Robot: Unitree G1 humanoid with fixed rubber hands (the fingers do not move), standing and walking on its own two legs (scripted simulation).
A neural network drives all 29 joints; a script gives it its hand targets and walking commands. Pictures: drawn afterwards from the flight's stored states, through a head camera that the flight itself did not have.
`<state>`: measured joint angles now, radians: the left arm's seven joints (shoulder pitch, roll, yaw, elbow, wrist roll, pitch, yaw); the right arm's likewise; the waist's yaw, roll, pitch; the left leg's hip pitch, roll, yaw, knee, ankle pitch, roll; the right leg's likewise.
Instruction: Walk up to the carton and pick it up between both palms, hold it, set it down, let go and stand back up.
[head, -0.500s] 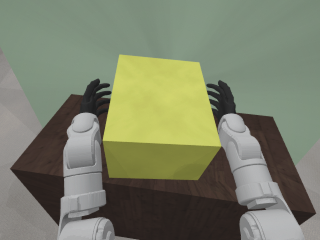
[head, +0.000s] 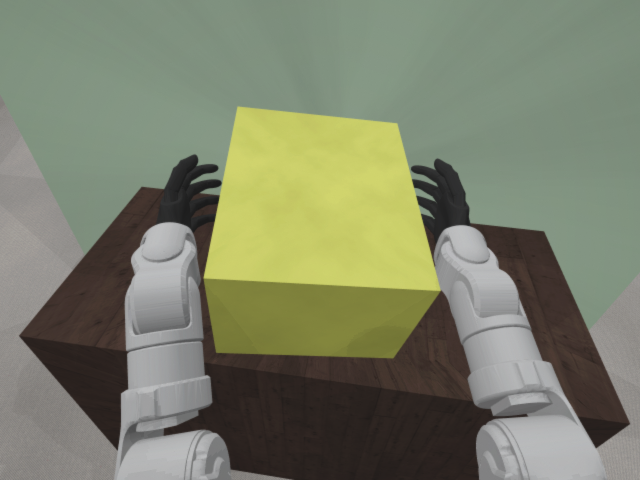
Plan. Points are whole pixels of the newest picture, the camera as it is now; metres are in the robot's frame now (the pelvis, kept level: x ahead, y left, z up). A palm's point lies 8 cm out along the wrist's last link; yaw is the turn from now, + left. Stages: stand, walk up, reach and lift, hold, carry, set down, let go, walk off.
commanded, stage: hold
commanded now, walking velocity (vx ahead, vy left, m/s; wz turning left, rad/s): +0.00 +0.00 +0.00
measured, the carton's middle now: (313, 229) +0.40 +0.02 +0.13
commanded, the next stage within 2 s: none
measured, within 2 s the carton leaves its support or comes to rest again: neither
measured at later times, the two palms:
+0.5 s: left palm (173, 228) +0.35 +0.18 +0.18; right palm (444, 228) +0.36 -0.14 +0.17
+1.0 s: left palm (174, 228) +0.35 +0.18 +0.18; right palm (445, 228) +0.36 -0.14 +0.17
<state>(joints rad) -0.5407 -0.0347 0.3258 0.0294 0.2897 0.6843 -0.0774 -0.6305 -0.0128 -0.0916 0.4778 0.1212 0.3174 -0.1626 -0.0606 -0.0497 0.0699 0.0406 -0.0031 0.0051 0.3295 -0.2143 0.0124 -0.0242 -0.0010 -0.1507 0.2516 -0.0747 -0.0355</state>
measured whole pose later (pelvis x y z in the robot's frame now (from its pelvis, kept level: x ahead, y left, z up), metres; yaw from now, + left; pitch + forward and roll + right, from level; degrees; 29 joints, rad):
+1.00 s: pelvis +0.00 +0.00 +0.00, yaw +0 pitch -9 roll -1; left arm -0.50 -0.04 0.32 -0.04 0.29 0.70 -0.08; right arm -0.59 -0.01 -0.07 0.42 0.13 0.32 -0.17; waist -0.06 -0.05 0.08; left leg 0.05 0.00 0.01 0.33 -0.22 0.01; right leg -0.01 0.00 -0.15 0.25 -0.08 -0.03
